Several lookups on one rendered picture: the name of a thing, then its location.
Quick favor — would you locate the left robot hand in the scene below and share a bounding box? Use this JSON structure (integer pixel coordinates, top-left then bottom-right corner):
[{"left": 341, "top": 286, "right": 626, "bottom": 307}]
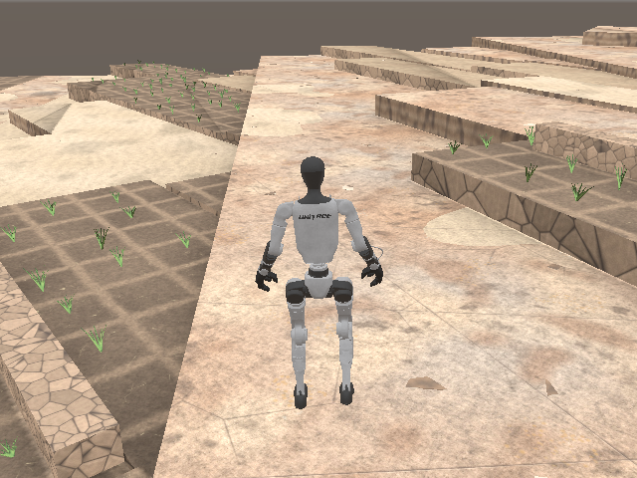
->
[{"left": 255, "top": 271, "right": 278, "bottom": 292}]

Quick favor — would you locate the right robot forearm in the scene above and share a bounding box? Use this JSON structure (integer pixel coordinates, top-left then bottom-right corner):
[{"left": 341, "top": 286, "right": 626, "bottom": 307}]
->
[{"left": 358, "top": 236, "right": 380, "bottom": 270}]

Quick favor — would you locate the right robot upper arm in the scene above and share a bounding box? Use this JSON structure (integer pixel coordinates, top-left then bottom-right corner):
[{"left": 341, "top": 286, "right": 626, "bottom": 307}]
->
[{"left": 335, "top": 199, "right": 368, "bottom": 252}]

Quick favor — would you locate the right robot hand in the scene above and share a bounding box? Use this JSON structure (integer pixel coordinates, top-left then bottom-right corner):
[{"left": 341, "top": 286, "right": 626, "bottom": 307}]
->
[{"left": 361, "top": 265, "right": 383, "bottom": 287}]

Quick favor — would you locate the right robot foot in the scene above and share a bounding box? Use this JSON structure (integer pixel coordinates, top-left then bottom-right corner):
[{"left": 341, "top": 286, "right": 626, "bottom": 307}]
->
[{"left": 339, "top": 382, "right": 354, "bottom": 405}]

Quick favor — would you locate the left robot upper arm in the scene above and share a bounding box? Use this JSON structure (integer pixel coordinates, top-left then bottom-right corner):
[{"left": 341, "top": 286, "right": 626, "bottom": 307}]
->
[{"left": 268, "top": 201, "right": 294, "bottom": 256}]

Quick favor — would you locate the left robot forearm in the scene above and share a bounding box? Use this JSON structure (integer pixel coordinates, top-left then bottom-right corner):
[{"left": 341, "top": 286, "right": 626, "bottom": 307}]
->
[{"left": 258, "top": 241, "right": 278, "bottom": 276}]

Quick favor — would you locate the robot left thigh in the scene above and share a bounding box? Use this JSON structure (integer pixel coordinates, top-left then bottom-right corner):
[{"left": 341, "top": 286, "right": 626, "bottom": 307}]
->
[{"left": 286, "top": 278, "right": 308, "bottom": 346}]

